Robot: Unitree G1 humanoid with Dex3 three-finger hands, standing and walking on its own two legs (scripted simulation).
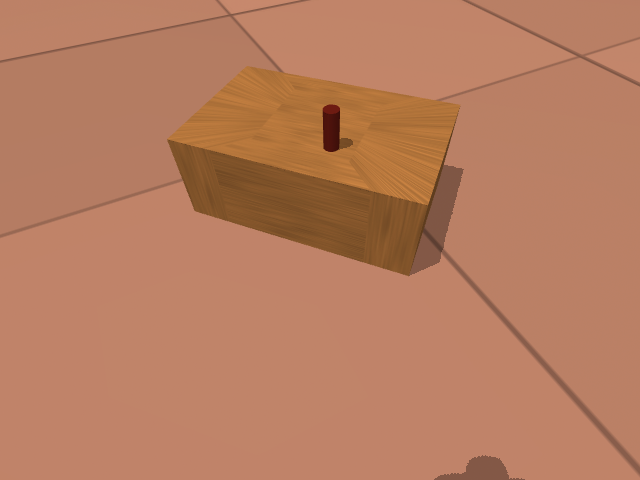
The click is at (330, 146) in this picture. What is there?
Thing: squat round
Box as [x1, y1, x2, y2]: [323, 105, 339, 151]
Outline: 326,105 323,107 323,147 328,151 334,151 338,148 339,107 336,105
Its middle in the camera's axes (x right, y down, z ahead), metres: +0.04 -0.41 +1.35
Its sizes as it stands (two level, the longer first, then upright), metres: 0.059 0.059 0.154
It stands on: a support 0.39 m high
